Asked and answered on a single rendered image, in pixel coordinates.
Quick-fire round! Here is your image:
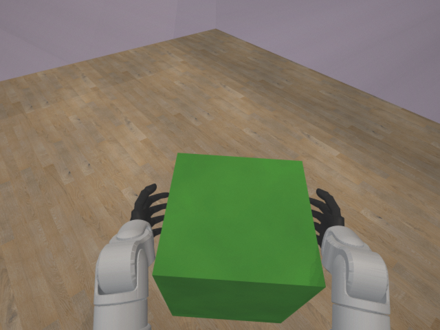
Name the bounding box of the robot right hand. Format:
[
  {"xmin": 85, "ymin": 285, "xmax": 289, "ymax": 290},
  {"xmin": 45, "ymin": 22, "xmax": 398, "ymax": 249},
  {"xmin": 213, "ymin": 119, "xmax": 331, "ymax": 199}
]
[{"xmin": 309, "ymin": 188, "xmax": 344, "ymax": 248}]

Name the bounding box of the robot left hand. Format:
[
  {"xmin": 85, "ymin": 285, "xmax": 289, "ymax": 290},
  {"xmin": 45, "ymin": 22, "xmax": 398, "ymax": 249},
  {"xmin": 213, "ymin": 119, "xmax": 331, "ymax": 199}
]
[{"xmin": 130, "ymin": 184, "xmax": 169, "ymax": 237}]

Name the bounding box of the right robot forearm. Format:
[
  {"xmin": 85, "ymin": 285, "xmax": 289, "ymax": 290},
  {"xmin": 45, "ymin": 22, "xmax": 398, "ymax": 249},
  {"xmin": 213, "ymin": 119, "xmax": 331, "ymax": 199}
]
[{"xmin": 321, "ymin": 225, "xmax": 391, "ymax": 330}]

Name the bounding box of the left robot forearm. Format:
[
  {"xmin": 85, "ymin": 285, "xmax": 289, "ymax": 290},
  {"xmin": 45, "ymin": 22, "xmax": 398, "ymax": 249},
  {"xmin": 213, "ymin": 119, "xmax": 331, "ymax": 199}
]
[{"xmin": 93, "ymin": 219, "xmax": 155, "ymax": 330}]

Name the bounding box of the carton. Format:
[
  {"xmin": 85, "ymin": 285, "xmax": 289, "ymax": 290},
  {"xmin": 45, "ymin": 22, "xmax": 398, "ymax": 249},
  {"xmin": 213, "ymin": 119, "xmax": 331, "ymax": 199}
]
[{"xmin": 152, "ymin": 153, "xmax": 326, "ymax": 323}]

